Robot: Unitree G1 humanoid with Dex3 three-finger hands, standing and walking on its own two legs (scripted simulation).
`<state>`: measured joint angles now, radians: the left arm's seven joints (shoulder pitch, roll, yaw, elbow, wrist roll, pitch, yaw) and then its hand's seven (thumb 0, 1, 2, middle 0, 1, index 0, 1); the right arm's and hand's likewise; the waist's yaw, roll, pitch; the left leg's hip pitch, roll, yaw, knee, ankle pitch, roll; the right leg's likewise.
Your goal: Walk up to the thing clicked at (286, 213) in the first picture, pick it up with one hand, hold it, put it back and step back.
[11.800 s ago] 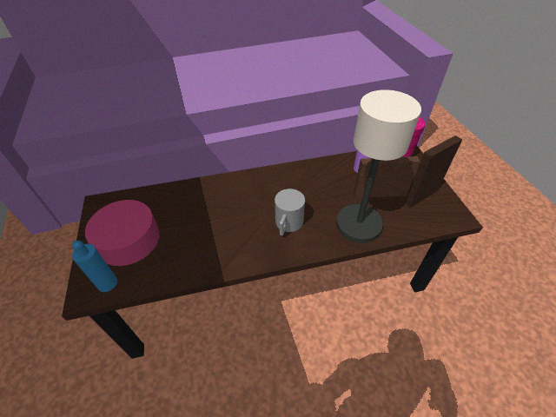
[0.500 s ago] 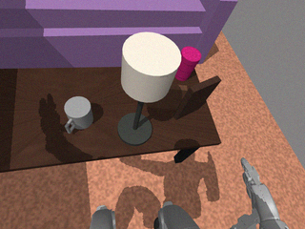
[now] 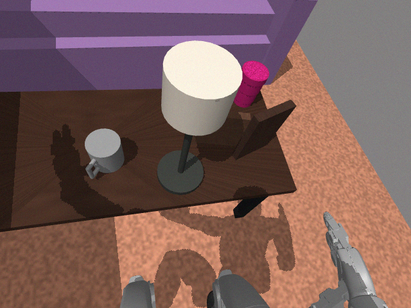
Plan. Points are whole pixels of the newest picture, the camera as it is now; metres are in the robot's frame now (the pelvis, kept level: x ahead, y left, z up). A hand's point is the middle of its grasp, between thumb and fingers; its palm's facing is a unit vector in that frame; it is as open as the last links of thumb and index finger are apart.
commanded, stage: go down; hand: left
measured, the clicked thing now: (102, 156) +0.52 +0.20 -0.21
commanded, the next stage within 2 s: none
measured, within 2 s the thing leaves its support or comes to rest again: neither
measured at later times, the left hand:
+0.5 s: hand out of the picture +0.45 +0.38 +0.09, palm faces +0.24 -0.97 -0.02, open 17.0 cm
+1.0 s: hand out of the picture +0.45 +0.38 +0.08, palm faces +0.24 -0.97 -0.02, open 17.1 cm
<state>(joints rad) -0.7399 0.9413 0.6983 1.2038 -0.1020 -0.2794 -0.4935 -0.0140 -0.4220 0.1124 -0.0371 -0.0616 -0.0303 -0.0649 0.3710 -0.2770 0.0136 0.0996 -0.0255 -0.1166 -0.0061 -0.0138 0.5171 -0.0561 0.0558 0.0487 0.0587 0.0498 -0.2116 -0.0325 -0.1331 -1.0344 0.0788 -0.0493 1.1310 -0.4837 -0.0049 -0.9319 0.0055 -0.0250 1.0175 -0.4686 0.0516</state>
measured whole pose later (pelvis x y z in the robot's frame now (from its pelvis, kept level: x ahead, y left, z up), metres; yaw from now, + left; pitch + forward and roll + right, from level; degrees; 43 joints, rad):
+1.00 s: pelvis +0.00 +0.00 +0.00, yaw +0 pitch +23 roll -5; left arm -0.73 0.94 0.70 1.21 -0.11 -0.29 -0.51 -0.01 -0.45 0.10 -0.04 -0.08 -0.04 -0.07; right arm 0.37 -0.28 0.02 0.10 -0.02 -0.11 0.00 -0.01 0.52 -0.05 0.06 0.05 0.06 0.05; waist -0.21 -0.04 -0.13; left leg -1.04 0.08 -0.05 1.13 -0.49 0.00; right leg -0.94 0.00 -0.02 1.02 -0.47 0.05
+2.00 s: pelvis +0.00 +0.00 +0.00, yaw +0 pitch +22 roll -5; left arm -0.72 0.94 0.70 1.20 -0.12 -0.28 -0.52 -0.01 -0.50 0.10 -0.04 -0.09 -0.04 -0.09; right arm 0.37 -0.28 0.02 0.09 -0.02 -0.13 0.00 -0.01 0.52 -0.05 0.06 0.05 0.06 0.05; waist -0.20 -0.03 -0.13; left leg -1.03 0.07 -0.05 1.12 -0.49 -0.01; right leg -0.93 0.00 -0.02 1.01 -0.47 0.05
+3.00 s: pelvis +0.00 +0.00 +0.00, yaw +0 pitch +22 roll -5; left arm -0.71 0.94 0.70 1.21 -0.13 -0.29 -0.53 -0.01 -0.50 0.11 -0.03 -0.10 -0.04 -0.09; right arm 0.38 -0.28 0.03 0.10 -0.02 -0.12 0.00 -0.01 0.52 -0.05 0.06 0.05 0.06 0.05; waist -0.20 -0.04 -0.13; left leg -1.03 0.07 -0.05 1.12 -0.48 -0.01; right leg -0.93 0.00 -0.02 1.02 -0.47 0.05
